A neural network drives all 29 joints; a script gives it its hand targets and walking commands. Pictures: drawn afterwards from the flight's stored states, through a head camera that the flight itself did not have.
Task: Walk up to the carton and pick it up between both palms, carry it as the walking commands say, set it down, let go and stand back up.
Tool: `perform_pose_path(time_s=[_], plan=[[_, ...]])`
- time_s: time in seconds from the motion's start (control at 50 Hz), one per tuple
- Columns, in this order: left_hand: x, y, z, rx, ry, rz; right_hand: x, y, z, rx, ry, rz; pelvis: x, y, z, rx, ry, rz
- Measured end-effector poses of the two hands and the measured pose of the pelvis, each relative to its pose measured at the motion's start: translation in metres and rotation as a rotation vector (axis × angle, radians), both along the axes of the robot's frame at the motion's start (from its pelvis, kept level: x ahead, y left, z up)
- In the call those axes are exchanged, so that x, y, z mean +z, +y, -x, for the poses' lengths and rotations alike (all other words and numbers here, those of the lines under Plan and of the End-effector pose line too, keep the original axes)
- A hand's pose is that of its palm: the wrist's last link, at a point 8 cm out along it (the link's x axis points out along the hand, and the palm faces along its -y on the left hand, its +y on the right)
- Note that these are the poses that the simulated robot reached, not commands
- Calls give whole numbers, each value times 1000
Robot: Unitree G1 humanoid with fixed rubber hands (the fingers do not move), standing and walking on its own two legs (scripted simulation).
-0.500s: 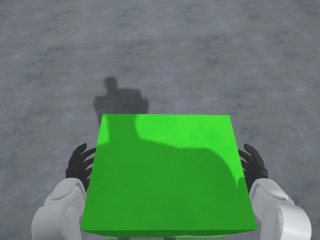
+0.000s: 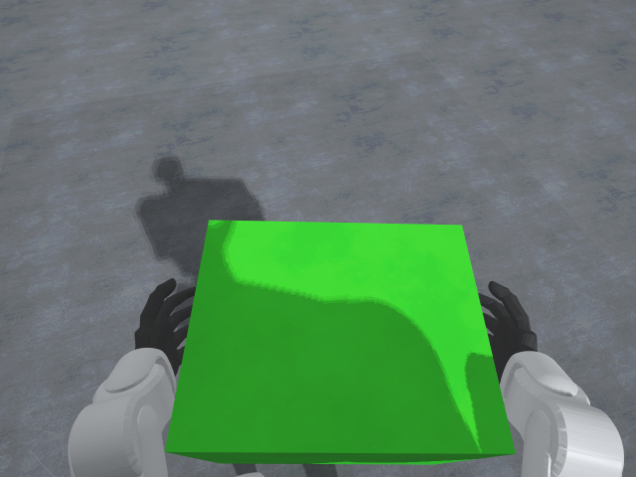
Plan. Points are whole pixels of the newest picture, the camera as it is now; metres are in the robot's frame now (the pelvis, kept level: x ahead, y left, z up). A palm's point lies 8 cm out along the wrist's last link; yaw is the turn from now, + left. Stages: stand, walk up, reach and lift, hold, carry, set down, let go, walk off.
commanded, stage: carry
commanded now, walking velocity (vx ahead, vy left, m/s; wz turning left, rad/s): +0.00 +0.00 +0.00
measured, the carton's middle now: (331, 353) +0.26 +0.01 +0.01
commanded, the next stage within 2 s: none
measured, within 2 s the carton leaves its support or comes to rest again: neither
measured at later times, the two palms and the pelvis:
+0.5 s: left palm (228, 224) +0.41 +0.15 +0.06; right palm (505, 239) +0.40 -0.22 +0.06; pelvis +0.17 -0.03 -0.01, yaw -2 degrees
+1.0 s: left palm (263, 149) +0.61 +0.13 +0.02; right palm (478, 164) +0.59 -0.25 +0.02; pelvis +0.36 -0.05 -0.04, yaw -3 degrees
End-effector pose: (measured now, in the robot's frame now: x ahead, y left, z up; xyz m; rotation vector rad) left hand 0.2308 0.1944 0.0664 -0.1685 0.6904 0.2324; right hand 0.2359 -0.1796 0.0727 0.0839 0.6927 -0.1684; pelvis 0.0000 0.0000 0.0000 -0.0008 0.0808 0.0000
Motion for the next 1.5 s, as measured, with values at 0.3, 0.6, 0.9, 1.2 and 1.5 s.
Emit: perform_pose_path(time_s=[0.3, 0.6, 0.9, 1.2, 1.5], plan=[[5, -47, -105, -21, 9, -45, -14, -47, -98, -19, 11, -44, -3, -39, -100, -21, 15, -53], [-8, -54, -213, -40, -6, -37, -23, -54, -199, -40, -4, -39, -18, -43, -205, -42, 11, -34], [-31, -61, -335, -62, -7, -29, -40, -61, -316, -51, -7, -21, -32, -45, -322, -49, 3, -24], [-57, -73, -481, -79, 5, -35, -61, -73, -462, -30, 2, 20, -31, -52, -461, -47, 11, -18], [-92, -72, -655, -104, 15, -59, -93, -73, -637, 15, 13, 78, -42, -50, -633, -53, 7, -5]])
